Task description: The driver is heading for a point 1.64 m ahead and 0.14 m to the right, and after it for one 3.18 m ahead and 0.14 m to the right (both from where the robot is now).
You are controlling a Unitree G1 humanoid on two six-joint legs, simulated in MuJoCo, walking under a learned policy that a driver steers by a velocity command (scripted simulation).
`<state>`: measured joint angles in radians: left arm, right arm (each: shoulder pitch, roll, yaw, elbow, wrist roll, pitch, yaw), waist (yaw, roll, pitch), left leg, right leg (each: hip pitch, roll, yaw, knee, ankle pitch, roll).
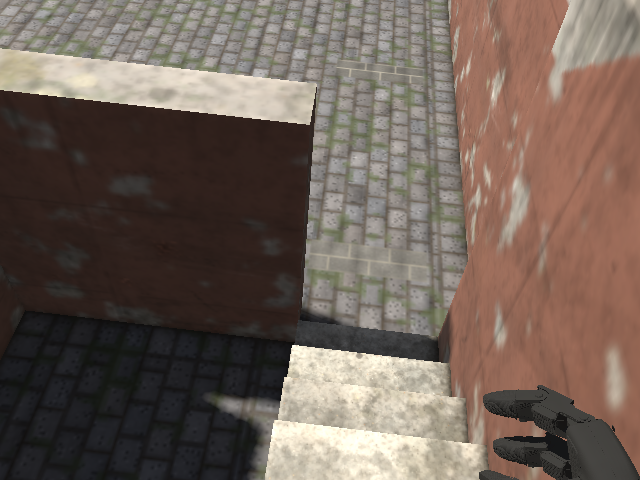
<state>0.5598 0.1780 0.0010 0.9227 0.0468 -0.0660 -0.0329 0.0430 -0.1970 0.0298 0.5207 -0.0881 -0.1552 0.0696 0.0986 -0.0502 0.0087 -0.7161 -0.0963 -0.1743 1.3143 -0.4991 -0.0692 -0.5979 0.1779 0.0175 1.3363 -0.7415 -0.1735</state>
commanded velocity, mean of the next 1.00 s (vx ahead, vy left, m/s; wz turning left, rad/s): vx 0.07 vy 0.00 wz -0.27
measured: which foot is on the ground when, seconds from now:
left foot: down 0.00-0.16, up 0.18-0.30, down 0.32-0.72, up 0.74-0.94, down 0.96-1.00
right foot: down 0.00-0.28, up 0.30-0.68, down 0.70-1.00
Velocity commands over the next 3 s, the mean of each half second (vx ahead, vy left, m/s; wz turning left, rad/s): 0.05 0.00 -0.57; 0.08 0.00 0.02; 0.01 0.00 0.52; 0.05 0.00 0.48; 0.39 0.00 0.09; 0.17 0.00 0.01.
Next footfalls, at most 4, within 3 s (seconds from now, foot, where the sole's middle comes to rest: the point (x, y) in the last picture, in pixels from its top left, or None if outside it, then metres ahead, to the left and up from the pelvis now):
0.32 left None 0.20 0.03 -0.85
0.70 right None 0.23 -0.29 -0.85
0.96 left None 0.25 -0.05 -0.85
1.36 right None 0.22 -0.22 -0.85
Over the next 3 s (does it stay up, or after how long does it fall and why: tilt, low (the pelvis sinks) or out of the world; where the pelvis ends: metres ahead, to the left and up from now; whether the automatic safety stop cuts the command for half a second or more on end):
stays up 0.23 -0.16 -0.07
